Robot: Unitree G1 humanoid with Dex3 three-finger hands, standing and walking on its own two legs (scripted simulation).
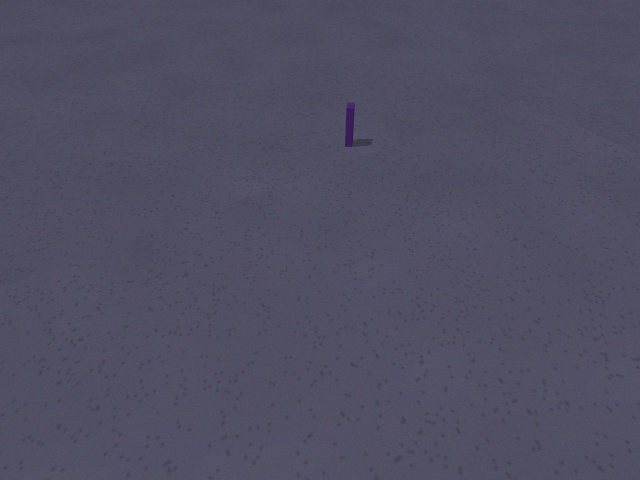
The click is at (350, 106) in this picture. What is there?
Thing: carton on end
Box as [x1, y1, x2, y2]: [345, 102, 354, 146]
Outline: 349,102 347,103 346,108 345,146 351,146 352,142 354,103
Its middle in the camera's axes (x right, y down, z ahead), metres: +0.18 -0.61 +2.12
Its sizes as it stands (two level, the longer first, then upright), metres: 0.061 0.039 0.234
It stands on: the floor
